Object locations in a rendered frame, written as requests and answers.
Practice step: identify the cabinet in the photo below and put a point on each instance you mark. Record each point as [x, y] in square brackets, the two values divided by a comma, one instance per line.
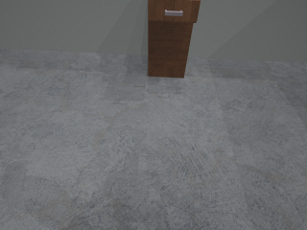
[168, 48]

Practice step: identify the drawer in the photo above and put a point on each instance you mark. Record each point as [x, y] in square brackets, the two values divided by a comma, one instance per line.
[190, 9]

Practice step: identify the handle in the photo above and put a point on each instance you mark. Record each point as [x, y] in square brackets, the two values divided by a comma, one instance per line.
[173, 13]

